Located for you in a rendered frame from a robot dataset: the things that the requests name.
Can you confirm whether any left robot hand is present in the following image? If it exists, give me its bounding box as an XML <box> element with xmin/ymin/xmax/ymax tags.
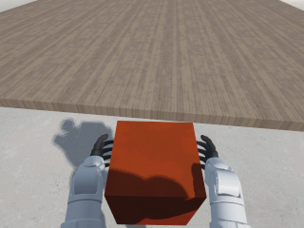
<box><xmin>90</xmin><ymin>134</ymin><xmax>114</xmax><ymax>167</ymax></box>

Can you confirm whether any robot right forearm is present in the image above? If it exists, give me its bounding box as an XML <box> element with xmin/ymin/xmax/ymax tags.
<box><xmin>204</xmin><ymin>157</ymin><xmax>252</xmax><ymax>228</ymax></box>

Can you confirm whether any carton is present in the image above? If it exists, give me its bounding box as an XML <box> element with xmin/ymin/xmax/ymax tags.
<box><xmin>104</xmin><ymin>121</ymin><xmax>207</xmax><ymax>226</ymax></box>

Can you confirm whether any robot left forearm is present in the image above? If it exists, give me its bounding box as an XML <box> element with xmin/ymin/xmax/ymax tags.
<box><xmin>60</xmin><ymin>155</ymin><xmax>105</xmax><ymax>228</ymax></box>

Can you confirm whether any right robot hand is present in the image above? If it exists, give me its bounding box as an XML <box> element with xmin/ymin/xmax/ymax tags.
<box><xmin>196</xmin><ymin>135</ymin><xmax>219</xmax><ymax>170</ymax></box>

